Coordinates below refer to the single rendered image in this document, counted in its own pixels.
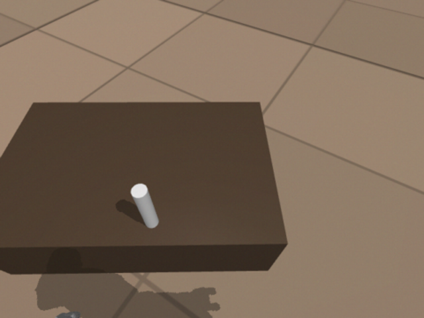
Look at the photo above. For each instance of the can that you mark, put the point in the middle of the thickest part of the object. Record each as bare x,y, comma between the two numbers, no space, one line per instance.
144,203

